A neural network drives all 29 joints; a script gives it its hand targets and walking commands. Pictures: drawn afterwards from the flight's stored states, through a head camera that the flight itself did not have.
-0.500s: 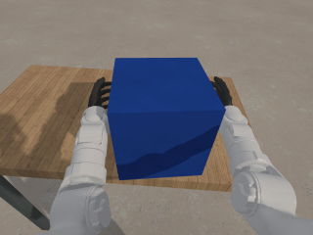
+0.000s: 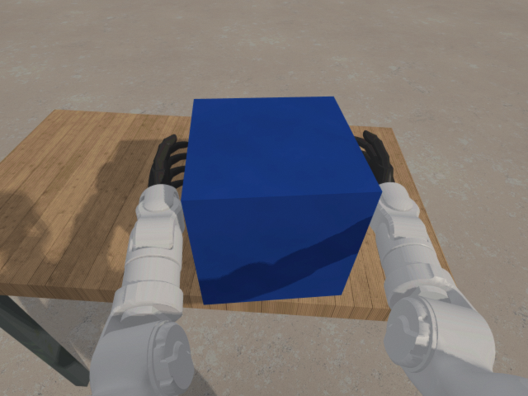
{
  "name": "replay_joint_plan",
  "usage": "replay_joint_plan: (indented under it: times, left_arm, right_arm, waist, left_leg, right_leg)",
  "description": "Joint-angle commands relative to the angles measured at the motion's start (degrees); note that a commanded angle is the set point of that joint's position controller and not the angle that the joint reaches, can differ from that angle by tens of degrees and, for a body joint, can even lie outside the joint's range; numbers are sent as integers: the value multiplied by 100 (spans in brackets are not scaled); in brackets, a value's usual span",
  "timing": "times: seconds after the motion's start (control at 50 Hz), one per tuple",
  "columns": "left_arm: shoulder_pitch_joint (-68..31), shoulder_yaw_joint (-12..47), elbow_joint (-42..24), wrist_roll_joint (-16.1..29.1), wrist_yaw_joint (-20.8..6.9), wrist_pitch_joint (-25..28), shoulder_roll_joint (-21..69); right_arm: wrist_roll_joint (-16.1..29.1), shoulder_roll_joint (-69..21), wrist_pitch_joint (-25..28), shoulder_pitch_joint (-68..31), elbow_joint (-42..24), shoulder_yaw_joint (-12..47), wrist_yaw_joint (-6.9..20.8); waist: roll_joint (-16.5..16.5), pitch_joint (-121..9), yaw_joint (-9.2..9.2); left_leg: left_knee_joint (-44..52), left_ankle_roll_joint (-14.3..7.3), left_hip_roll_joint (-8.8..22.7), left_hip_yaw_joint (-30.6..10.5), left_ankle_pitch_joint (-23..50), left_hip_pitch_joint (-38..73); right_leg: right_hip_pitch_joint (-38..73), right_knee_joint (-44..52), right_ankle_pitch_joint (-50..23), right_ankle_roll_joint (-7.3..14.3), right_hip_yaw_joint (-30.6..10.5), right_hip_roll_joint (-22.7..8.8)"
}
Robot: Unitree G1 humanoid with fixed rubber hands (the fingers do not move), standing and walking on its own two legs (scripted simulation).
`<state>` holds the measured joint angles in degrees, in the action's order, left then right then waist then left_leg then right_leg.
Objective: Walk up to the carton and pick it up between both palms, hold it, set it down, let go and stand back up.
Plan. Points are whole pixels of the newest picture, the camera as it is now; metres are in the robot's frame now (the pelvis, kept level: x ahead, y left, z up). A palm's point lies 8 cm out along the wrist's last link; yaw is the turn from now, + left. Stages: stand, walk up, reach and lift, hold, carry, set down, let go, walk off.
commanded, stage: set down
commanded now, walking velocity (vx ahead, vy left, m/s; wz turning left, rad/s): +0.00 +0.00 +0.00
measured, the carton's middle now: (269, 199) +0.42 -0.02 +0.09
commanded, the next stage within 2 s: none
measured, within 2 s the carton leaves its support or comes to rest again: neither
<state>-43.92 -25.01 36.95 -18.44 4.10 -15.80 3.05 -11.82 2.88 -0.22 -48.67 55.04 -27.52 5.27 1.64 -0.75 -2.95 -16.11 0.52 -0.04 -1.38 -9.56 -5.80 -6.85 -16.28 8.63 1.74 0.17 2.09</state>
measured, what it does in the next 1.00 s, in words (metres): stands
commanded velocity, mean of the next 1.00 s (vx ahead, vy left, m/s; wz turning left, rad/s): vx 0.00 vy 0.00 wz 0.00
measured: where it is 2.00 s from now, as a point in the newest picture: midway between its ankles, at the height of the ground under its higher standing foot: outside the picture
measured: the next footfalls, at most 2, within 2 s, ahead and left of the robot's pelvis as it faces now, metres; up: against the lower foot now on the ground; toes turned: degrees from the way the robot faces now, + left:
none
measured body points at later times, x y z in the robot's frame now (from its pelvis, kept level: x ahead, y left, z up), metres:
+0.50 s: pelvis +0.00 +0.01 +0.00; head +0.00 +0.01 +0.45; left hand +0.42 +0.15 +0.13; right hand +0.42 -0.19 +0.13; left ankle -0.01 +0.12 -0.75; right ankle +0.00 -0.09 -0.75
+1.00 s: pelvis -0.02 +0.00 -0.01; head +0.03 +0.00 +0.44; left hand +0.43 +0.15 +0.12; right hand +0.44 -0.23 +0.14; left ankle -0.01 +0.12 -0.75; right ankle +0.00 -0.09 -0.75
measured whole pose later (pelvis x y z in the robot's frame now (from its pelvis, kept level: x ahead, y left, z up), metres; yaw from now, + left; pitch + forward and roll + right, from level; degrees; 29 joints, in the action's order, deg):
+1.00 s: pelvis -0.02 +0.00 -0.01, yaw -3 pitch +10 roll +0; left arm -48.6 -4.6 40.6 4.7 12.0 -20.4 -7.3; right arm 18.5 22.5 -6.0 -55.4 61.9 0.5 1.5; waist 1.0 -5.7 1.9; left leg -22.2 1.0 2.0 1.3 -10.2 -21.7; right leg -22.3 -19.3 6.6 2.5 -0.5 3.6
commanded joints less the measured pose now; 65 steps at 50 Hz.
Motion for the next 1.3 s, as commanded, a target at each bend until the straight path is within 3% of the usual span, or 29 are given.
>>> replay_joint_plan:
  times: [0.0,0.18,0.28,0.42,0.56,0.66,0.68,0.7,0.74,0.76,0.84,0.88,0.9,0.92,0.96,0.98,1.0,1.02,1.04,1.06,1.08,1.12,1.14,1.16,1.2,1.22,1.24,1.26,1.28]
  left_arm:
    - [-2620,1392,-81,80,-473,-81,2468]
    - [-2307,1330,-54,38,-504,-75,2322]
    - [-2173,1348,-82,92,-490,-33,2277]
    - [-2084,1056,-298,94,-31,-6,1408]
    - [-2613,1312,-413,838,599,25,-299]
    - [-2860,2081,-116,1748,984,42,-479]
    - [-3081,2091,-884,1841,1023,-38,-741]
    - [-2978,2157,-719,1956,1043,-112,-804]
    - [-2961,2112,-388,2043,967,-219,-831]
    - [-2989,2045,-941,2100,986,-338,-1192]
    - [-2685,2022,-849,2187,903,-447,-1298]
    - [-2854,2024,-491,2179,802,-383,-1276]
    - [-3044,1924,-1031,2264,812,-281,-1525]
    - [-2947,1985,-663,2321,811,-257,-1623]
    - [-3060,1979,-819,2378,811,-270,-1756]
    - [-2579,2084,421,2255,697,-191,-1457]
    - [-3443,1942,-890,2416,727,-128,-1886]
    - [-3242,2088,-1250,2435,809,-197,-1874]
    - [-3051,2108,-205,2331,743,-200,-1663]
    - [-3587,1833,-685,2490,756,-190,-2118]
    - [-3389,2013,-1559,2573,828,-304,-2165]
    - [-2791,1956,-612,2538,663,-575,-1759]
    - [-3197,1758,-1867,2547,665,-737,-2110]
    - [-2631,1863,-887,2443,596,-832,-1872]
    - [-2945,1779,-1697,2530,588,-951,-2185]
    - [-2703,1800,-1041,2503,513,-1045,-2060]
    - [-3137,1646,-2511,2631,557,-1225,-2468]
    - [-2649,1940,-1299,2621,507,-1316,-1992]
    - [-3145,1814,-1411,2657,471,-1343,-2222]
  right_arm:
    - [-128,-2076,106,-2670,-340,1120,533]
    - [-72,-1879,41,-2222,-372,1177,529]
    - [-89,-1842,62,-2153,-290,1208,505]
    - [103,-574,98,-1878,-47,802,283]
    - [1004,1094,39,-2514,-347,1350,-165]
    - [2187,1946,5,-2917,-166,2128,-548]
    - [2321,2299,-33,-2975,-550,2032,-593]
    - [2439,2343,-85,-2945,-525,2186,-644]
    - [2535,2396,-238,-3072,-242,2281,-663]
    - [2834,2756,-277,-3089,-684,2438,-643]
    - [3016,2795,-411,-2909,-428,2637,-524]
    - [2968,2661,-448,-3034,42,2566,-402]
    - [2971,2812,-374,-3067,-452,2524,-370]
    - [3002,2846,-384,-3089,-300,2652,-369]
    - [3137,3062,-407,-3134,-367,2657,-369]
    - [3034,2501,-443,-2767,643,2873,-330]
    - [3225,3041,-376,-3366,-400,2693,-313]
    - [3320,3146,-347,-3234,-613,2817,-282]
    - [3248,2809,-428,-3124,207,2866,-250]
    - [3156,3236,-401,-3552,-340,2707,-227]
    - [3406,3294,-403,-3420,-1199,2849,-257]
    - [3357,2885,-657,-3061,-302,2957,-225]
    - [3452,3488,-645,-3433,-1345,2708,-234]
    - [3381,2984,-777,-3019,-411,2955,-232]
    - [3451,3324,-814,-3272,-1182,2812,-289]
    - [3362,3130,-913,-3196,-738,2852,-305]
    - [3560,3694,-953,-3475,-1837,2784,-341]
    - [3522,3185,-1070,-3171,-820,2825,-381]
    - [3318,3378,-1104,-3410,-870,2564,-367]
  waist:
    - [-146,-1778,-81]
    - [-224,-1426,-107]
    - [79,-1456,-144]
    - [-207,-1338,-131]
    - [-15,-2407,294]
    - [-174,-3377,272]
    - [-423,-4018,278]
    - [-228,-3937,221]
    - [155,-3676,215]
    - [-28,-4159,385]
    - [108,-3858,367]
    - [19,-3395,417]
    - [33,-3942,482]
    - [212,-3959,460]
    - [-68,-4151,473]
    - [221,-2891,450]
    - [-3,-4164,656]
    - [-155,-4502,560]
    - [24,-3636,512]
    - [147,-4193,642]
    - [43,-4990,608]
    - [411,-3797,582]
    - [186,-4855,614]
    - [406,-3883,469]
    - [261,-4448,507]
    - [384,-3712,471]
    - [233,-4803,537]
    - [250,-3758,259]
    - [152,-3793,295]
  left_leg:
    - [205,90,0,426,521,438]
    - [151,100,-10,423,671,438]
    - [137,57,25,358,788,495]
    - [73,227,102,364,905,1006]
    - [-144,123,82,436,915,566]
    - [-727,310,158,293,1839,378]
    - [-803,393,128,353,2048,632]
    - [-917,368,130,272,2062,607]
    - [-835,211,101,228,1810,358]
    - [-789,227,104,263,2031,605]
    - [-937,159,109,168,2245,569]
    - [-796,73,91,181,1416,41]
    - [-693,50,80,212,1556,39]
    - [-712,11,95,209,1593,-23]
    - [-700,30,48,234,1642,-144]
    - [-683,-100,46,179,1037,-659]
    - [-517,-49,13,301,1263,-444]
    - [-677,31,11,268,1838,-313]
    - [-742,-29,-19,219,1350,-645]
    - [-615,-69,-6,262,1023,-571]
    - [-714,-26,-13,288,1772,-278]
    - [-742,-140,-45,167,1251,-788]
    - [-669,-55,-88,302,1672,-353]
    - [-825,-127,-57,175,1438,-718]
    - [-672,-117,-98,271,1509,-722]
    - [-698,-177,-83,248,1262,-920]
    - [-621,-86,-115,330,1860,-449]
    - [-785,-94,-57,191,1420,-682]
    - [-640,-117,-49,229,934,-645]
  right_leg:
    - [617,-27,-1633,-532,361,-147]
    - [683,-58,-1798,-542,312,-176]
    - [611,-68,-1992,-558,369,-98]
    - [-53,107,-1283,-470,441,5]
    - [-12,-101,-1663,-496,213,4]
    - [-230,-422,-2474,-371,108,121]
    - [-220,-382,-2638,-371,106,147]
    - [-310,-412,-2640,-395,109,181]
    - [-343,-430,-2460,-401,124,174]
    - [-156,-386,-2643,-443,74,175]
    - [-423,-390,-2443,-376,37,186]
    - [-668,-372,-1543,-339,-36,94]
    - [-370,-320,-1730,-346,-111,50]
    - [-299,-358,-1963,-366,-112,58]
    - [-68,-439,-2261,-370,-165,22]
    - [-354,-437,-1614,-353,-167,-47]
    - [7,-326,-1849,-391,-242,-59]
    - [111,-520,-2507,-393,-196,16]
    - [-293,-546,-2001,-357,-148,-3]
    - [-212,-430,-1695,-396,-202,-19]
    - [189,-513,-2554,-411,-217,47]
    - [47,-613,-2116,-398,-211,15]
    - [387,-540,-2606,-438,-237,42]
    - [133,-705,-2418,-429,-205,51]
    - [544,-636,-2681,-468,-268,-14]
    - [361,-677,-2390,-447,-248,-19]
    - [871,-594,-3059,-510,-282,20]
    - [320,-700,-2580,-475,-181,37]
    - [108,-550,-1899,-421,-201,-51]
